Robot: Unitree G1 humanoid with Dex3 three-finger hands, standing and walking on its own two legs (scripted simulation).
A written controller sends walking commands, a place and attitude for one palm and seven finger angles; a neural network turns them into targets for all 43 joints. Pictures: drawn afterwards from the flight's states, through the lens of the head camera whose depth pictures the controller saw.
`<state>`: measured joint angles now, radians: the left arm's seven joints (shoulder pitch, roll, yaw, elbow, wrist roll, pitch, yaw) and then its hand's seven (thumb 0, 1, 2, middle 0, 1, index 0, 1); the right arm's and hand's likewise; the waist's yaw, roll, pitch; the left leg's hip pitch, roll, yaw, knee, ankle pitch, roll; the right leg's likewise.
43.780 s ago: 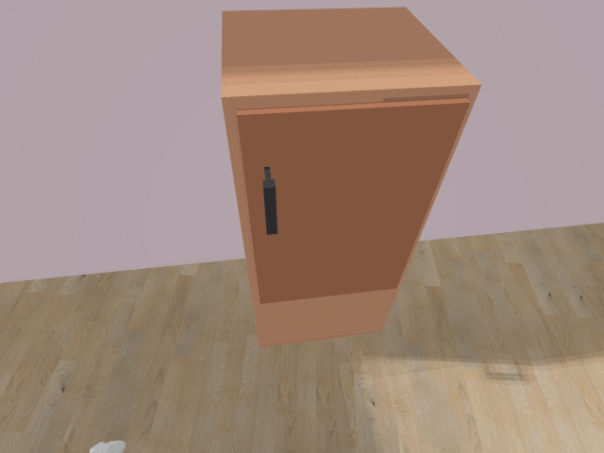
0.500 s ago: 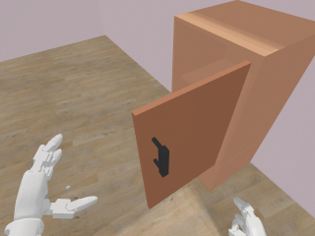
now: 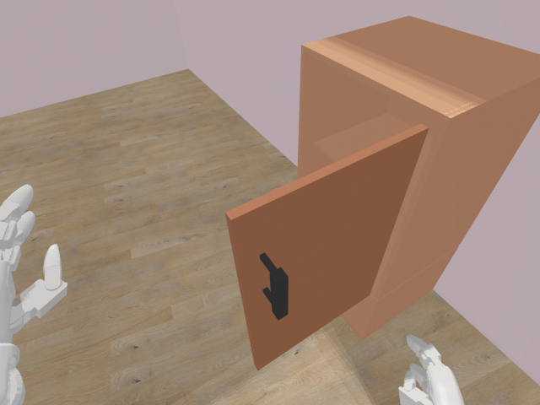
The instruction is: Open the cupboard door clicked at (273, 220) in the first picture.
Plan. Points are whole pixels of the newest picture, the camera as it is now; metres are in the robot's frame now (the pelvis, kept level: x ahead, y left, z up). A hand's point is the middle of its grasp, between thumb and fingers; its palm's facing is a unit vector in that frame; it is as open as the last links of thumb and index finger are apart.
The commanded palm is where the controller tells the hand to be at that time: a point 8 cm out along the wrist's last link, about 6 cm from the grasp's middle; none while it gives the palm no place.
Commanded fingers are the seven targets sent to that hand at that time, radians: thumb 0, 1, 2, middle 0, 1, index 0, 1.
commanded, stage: draw the hand back to the body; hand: left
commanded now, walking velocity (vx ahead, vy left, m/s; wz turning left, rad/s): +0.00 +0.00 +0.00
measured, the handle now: (272, 286) +0.32 +0.05 -0.02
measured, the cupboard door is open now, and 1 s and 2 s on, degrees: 90 90 90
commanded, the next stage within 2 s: step back with the hand held close in 0.28 s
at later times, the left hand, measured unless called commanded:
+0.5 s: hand (58, 282) +0.19 +0.27 +0.17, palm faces +0.47 -0.77 -0.43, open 7.4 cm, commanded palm +0.13 +0.30 +0.18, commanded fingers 0.00 0.90 0.90 -0.20 -0.30 -0.20 -0.30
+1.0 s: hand (5, 358) +0.11 +0.28 +0.15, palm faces +0.43 -0.76 -0.49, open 7.4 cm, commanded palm +0.05 +0.32 +0.18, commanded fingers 0.00 0.90 0.90 -0.20 -0.30 -0.20 -0.30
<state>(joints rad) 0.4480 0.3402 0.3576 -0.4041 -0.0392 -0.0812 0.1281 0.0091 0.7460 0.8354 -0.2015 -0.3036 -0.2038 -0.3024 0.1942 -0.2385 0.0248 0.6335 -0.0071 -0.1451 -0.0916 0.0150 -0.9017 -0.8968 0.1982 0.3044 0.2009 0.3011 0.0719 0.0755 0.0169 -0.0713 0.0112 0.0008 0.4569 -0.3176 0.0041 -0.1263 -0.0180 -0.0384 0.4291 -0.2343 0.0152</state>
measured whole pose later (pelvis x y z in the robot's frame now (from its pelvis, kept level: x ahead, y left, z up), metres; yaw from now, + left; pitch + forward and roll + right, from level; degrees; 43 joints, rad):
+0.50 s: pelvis -0.01 +0.00 +0.00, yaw +0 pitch -4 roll -1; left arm 0.42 0.35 0.38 -0.36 -0.03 -0.13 0.11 0.02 0.88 0.90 -0.21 -0.30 -0.21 -0.30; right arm 0.17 -0.23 0.03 0.64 -0.01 -0.11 -0.08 0.02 -0.90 -0.90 0.20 0.30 0.20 0.30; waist 0.04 0.07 0.04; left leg -0.09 0.02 0.00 0.43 -0.28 0.00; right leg -0.13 -0.01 -0.04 0.37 -0.18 0.01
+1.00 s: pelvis -0.09 +0.02 -0.01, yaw -1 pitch -2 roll -1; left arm 0.53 0.39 0.42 -0.47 0.00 -0.18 0.15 0.01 0.89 0.90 -0.21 -0.30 -0.21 -0.30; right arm 0.18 -0.23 0.00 0.56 0.00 -0.05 -0.09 0.01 -0.90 -0.90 0.20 0.30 0.20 0.30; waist 0.01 0.00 0.05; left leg -0.32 -0.01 0.02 0.58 -0.24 0.04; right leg -0.35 -0.04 -0.01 0.48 -0.11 0.04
